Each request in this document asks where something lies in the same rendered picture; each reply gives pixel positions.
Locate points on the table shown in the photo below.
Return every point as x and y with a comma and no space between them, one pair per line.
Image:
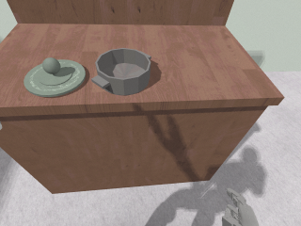
204,93

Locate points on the lid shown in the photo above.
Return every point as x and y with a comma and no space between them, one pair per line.
43,84

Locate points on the pot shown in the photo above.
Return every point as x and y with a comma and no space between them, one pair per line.
123,71

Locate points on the right robot hand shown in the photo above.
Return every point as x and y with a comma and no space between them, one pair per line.
244,216

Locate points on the knob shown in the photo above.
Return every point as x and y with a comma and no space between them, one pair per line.
51,65

